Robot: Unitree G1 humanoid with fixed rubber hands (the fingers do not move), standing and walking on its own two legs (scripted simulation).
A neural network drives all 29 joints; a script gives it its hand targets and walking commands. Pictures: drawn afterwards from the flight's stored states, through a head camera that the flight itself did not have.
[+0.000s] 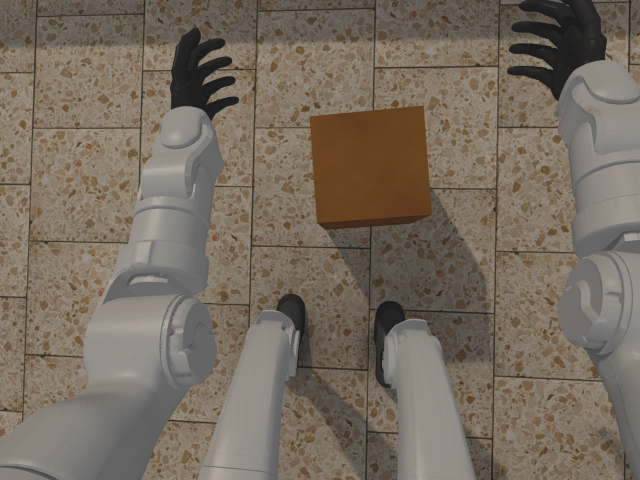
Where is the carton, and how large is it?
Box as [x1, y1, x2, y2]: [310, 105, 431, 229]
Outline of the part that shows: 423,105 310,116 317,223 325,229 410,223 431,214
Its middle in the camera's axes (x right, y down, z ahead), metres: +0.10 -0.14 +0.84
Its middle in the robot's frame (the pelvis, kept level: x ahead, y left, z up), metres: +0.51 -0.02 -0.52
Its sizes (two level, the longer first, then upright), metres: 0.210 0.200 0.250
